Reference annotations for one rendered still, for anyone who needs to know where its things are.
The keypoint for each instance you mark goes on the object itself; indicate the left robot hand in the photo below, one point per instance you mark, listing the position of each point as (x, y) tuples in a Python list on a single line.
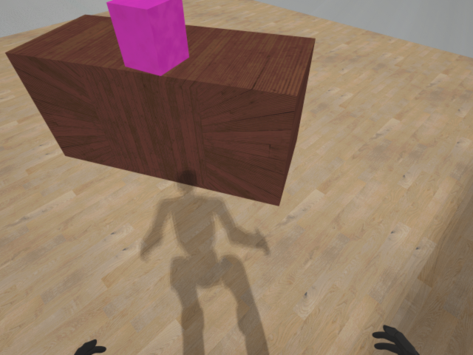
[(89, 348)]

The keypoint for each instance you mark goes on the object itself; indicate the pedestal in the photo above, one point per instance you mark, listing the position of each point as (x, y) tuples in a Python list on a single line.
[(225, 119)]

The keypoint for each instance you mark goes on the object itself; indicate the carton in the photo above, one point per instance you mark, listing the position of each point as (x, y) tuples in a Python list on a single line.
[(151, 33)]

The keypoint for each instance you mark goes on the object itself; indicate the right robot hand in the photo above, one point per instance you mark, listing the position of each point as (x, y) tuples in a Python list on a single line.
[(402, 345)]

